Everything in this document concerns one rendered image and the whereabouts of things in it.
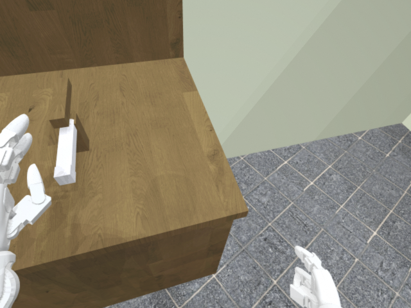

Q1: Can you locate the counter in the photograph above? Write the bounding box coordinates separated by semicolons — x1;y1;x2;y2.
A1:
0;0;249;308

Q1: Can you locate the right robot hand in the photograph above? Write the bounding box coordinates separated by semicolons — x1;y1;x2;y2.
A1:
290;246;341;308

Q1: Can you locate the left robot forearm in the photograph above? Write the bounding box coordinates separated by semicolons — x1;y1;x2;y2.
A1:
0;251;20;308

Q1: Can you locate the tap lever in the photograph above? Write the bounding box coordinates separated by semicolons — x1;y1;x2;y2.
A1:
54;119;77;185

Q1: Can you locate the left robot hand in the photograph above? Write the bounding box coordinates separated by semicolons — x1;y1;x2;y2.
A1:
0;114;51;252

